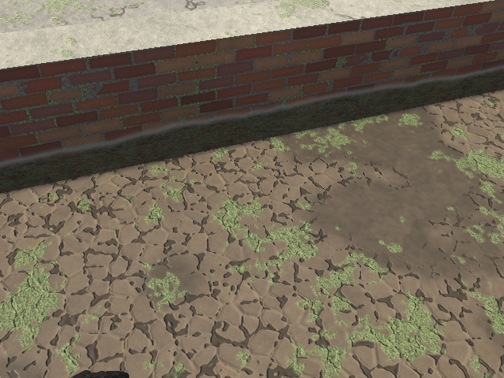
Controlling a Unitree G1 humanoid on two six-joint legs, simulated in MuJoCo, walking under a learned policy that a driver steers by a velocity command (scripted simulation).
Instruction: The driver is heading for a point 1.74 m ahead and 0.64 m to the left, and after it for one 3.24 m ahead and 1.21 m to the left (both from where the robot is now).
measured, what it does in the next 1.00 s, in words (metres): steps on the spot, turning left: right foot, then left foot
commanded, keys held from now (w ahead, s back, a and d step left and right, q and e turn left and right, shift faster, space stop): w+q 0.90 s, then w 0.10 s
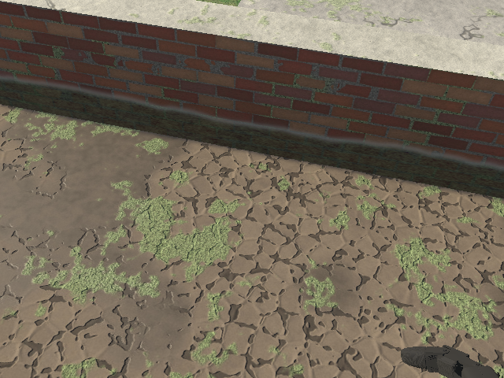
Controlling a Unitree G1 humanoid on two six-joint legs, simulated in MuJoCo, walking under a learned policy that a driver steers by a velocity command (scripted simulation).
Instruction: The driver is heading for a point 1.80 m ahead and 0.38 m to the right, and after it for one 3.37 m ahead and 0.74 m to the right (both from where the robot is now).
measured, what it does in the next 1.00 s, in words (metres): stands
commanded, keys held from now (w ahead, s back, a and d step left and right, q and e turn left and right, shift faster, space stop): w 1.00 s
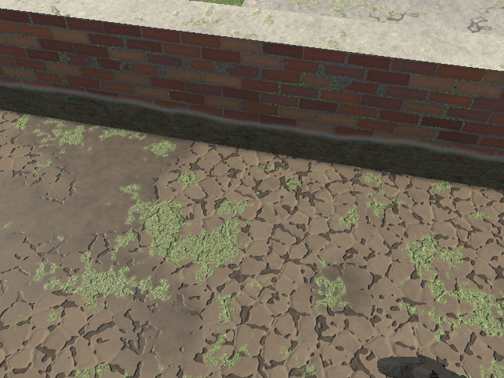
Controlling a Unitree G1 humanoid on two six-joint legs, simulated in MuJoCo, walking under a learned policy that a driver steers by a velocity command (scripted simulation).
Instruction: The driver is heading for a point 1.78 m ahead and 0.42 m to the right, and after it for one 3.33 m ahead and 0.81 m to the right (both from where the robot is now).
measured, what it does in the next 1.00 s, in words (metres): stands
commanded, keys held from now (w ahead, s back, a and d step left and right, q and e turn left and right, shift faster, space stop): w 1.00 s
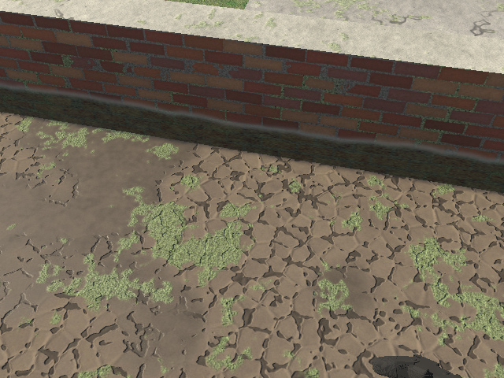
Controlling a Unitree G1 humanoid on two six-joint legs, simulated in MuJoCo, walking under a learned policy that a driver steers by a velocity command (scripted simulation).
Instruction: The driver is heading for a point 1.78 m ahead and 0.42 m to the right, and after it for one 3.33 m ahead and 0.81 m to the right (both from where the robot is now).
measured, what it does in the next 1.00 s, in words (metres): stands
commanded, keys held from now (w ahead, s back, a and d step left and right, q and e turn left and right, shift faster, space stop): w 0.06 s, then no key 0.94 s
